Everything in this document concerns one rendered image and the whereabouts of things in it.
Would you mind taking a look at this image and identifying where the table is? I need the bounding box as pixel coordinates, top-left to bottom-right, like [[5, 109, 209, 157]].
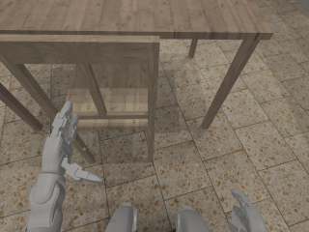
[[0, 0, 274, 131]]

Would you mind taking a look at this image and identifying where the robot left forearm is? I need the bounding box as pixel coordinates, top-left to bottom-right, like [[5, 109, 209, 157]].
[[23, 172, 67, 232]]

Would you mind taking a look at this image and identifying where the right robot shin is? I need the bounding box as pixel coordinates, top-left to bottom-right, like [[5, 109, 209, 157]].
[[183, 206, 192, 210]]

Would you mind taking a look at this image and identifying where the robot left hand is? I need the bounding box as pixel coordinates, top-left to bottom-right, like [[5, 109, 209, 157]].
[[42, 101, 103, 183]]

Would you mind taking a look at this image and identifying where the chair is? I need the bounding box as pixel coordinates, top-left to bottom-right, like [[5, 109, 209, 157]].
[[0, 34, 160, 163]]

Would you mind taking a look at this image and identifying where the left robot thigh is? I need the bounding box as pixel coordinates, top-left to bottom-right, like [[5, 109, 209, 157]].
[[104, 206, 138, 232]]

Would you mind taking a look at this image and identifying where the robot right hand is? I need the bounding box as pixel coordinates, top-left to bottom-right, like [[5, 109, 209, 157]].
[[228, 188, 267, 232]]

